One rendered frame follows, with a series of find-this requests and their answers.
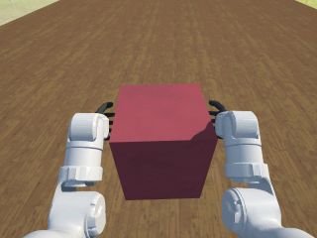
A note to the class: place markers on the left robot hand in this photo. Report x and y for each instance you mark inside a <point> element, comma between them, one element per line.
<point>101,109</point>

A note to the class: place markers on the robot right upper arm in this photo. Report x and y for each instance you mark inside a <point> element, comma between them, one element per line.
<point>252,212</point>

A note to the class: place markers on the right robot forearm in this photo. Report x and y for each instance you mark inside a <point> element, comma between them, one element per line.
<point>242,142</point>

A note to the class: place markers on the carton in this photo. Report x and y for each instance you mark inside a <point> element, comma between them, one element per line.
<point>162,141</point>

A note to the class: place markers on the left robot forearm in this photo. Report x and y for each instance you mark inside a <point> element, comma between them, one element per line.
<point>84,145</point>

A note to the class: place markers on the right robot hand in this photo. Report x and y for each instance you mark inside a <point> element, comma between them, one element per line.
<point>220,107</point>

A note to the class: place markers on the robot left upper arm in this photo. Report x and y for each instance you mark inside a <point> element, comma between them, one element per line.
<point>75,214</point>

